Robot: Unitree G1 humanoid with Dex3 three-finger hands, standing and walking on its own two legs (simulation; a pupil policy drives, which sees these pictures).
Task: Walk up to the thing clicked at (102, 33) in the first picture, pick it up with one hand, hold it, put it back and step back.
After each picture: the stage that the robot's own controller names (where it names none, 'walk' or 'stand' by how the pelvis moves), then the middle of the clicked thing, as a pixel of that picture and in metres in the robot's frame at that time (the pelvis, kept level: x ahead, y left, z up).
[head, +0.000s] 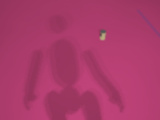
stand; (102, 34) +1.56 -0.21 -0.72
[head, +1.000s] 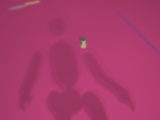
walk; (83, 42) +1.43 +0.14 -0.70
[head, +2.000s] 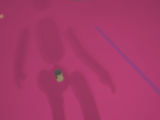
walk; (59, 75) +0.89 +0.31 -0.71
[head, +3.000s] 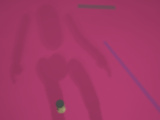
walk; (60, 106) +0.55 +0.22 -0.69
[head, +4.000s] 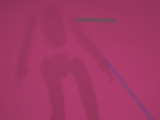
walk; out of the picture +0.36 +0.23 -0.70
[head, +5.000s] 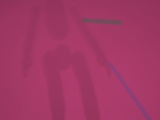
stand; out of the picture +0.30 +0.20 -0.72
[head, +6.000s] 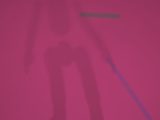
stand; out of the picture +0.28 +0.24 -0.71
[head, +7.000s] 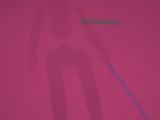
stand; out of the picture +0.28 +0.23 -0.72
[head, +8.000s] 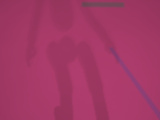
stand; out of the picture +0.31 +0.25 -0.70
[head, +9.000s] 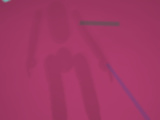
stand; out of the picture +0.30 +0.23 -0.72
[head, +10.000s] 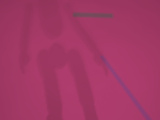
stand; out of the picture +0.32 +0.24 -0.72
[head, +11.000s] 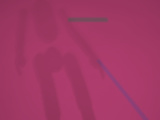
stand; out of the picture +0.29 +0.25 -0.72
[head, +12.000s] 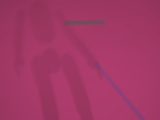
stand; out of the picture +0.26 +0.25 -0.71
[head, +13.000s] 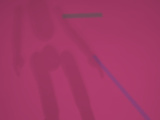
stand; out of the picture +0.29 +0.27 -0.72
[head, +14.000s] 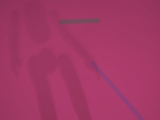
stand; out of the picture +0.25 +0.26 -0.71
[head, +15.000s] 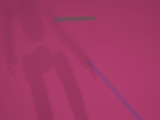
stand; out of the picture +0.25 +0.27 -0.71
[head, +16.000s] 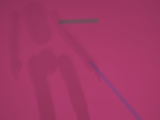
stand; out of the picture +0.26 +0.28 -0.71
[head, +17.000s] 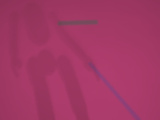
stand; out of the picture +0.25 +0.27 -0.71
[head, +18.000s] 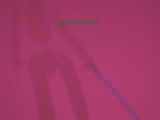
stand; out of the picture +0.25 +0.27 -0.72
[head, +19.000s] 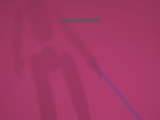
stand; out of the picture +0.26 +0.28 -0.72
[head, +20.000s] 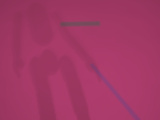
stand; out of the picture +0.25 +0.27 -0.72
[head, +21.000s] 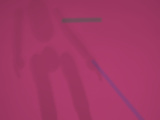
stand; out of the picture +0.27 +0.27 -0.72
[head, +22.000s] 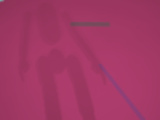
stand; out of the picture +0.28 +0.25 -0.72
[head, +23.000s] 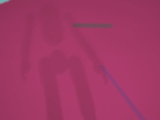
stand; out of the picture +0.29 +0.25 -0.72
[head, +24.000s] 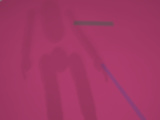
go down; out of the picture +0.28 +0.24 -0.72
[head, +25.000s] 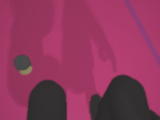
go down; (23, 65) +0.42 +0.22 -0.32
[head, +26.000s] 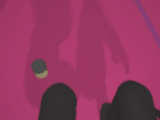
approach; (40, 69) +0.43 +0.20 -0.32
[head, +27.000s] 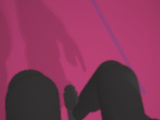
close in; out of the picture +0.43 +0.23 -0.23
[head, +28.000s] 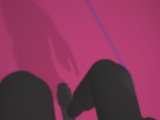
close; out of the picture +0.41 +0.25 -0.24
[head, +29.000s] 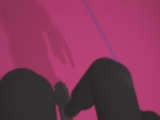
lift; out of the picture +0.41 +0.24 -0.23
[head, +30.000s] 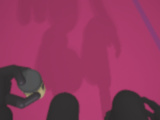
lift; (32, 85) +0.31 +0.19 -0.05
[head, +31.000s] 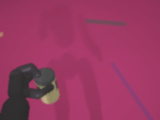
lift; (47, 86) +0.33 +0.15 +0.05
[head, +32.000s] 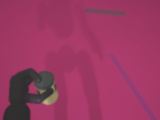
hold; (46, 88) +0.34 +0.15 +0.00
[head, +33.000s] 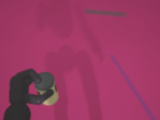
hold; (46, 89) +0.33 +0.15 +0.00
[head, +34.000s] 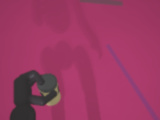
crouch; (49, 90) +0.34 +0.13 -0.03
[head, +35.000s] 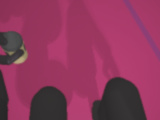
lower; (14, 48) +0.46 +0.20 -0.10
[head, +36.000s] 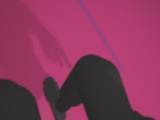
lower; out of the picture +0.45 +0.25 -0.24
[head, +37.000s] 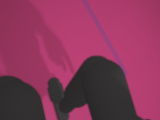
lower; out of the picture +0.44 +0.25 -0.24
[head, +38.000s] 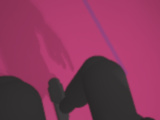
lower; out of the picture +0.44 +0.25 -0.24
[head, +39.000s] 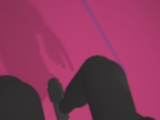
lower; out of the picture +0.44 +0.26 -0.24
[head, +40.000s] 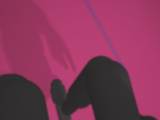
loosen; out of the picture +0.44 +0.25 -0.24
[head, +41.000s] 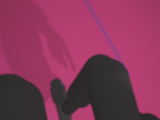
withdraw; out of the picture +0.43 +0.25 -0.23
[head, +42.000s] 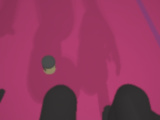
walk; (49, 65) +0.46 +0.18 -0.34
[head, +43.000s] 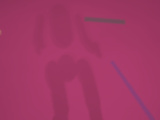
stand; out of the picture +0.35 +0.19 -0.66
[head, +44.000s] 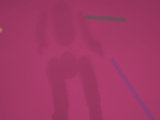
stand; out of the picture +0.36 +0.20 -0.67
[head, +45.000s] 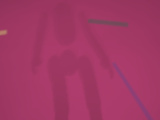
stand; out of the picture +0.37 +0.19 -0.70
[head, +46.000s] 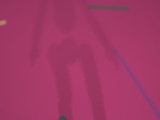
walk; out of the picture +0.39 +0.19 -0.71
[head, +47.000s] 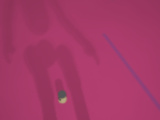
walk; (62, 96) +0.56 +0.14 -0.71
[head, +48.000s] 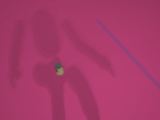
walk; (59, 69) +0.87 +0.30 -0.69
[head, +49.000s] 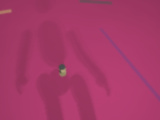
stand; (62, 70) +0.98 +0.24 -0.71
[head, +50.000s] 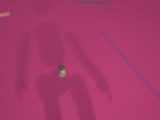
stand; (61, 71) +0.99 +0.24 -0.73
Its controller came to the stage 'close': yes
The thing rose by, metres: 0.74
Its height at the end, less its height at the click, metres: +0.00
